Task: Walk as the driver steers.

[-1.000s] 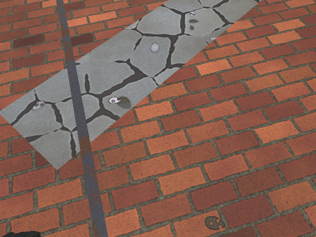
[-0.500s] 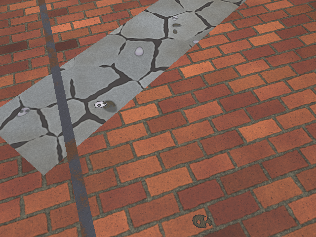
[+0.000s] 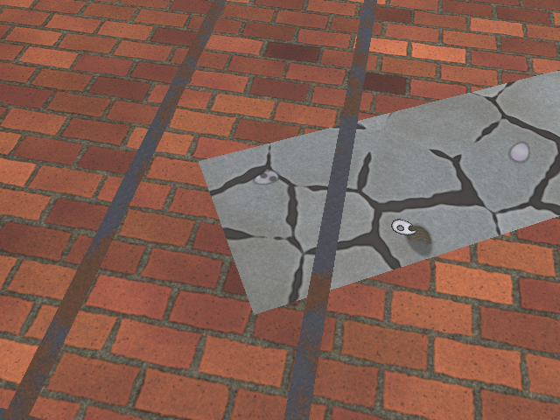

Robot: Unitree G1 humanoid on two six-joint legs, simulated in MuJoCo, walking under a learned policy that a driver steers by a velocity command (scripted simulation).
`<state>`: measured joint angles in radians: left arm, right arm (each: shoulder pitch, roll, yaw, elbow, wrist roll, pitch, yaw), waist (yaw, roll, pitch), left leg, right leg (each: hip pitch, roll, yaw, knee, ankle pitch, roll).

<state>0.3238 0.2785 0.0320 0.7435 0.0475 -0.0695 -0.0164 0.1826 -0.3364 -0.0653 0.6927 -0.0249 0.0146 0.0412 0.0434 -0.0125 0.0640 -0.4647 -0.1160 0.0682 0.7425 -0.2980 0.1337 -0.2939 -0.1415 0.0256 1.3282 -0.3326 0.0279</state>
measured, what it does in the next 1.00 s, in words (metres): walks ahead, turning right: right foot, then left foot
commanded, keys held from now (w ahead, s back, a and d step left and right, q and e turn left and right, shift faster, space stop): w+q+shift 0.12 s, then w+e+shift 0.88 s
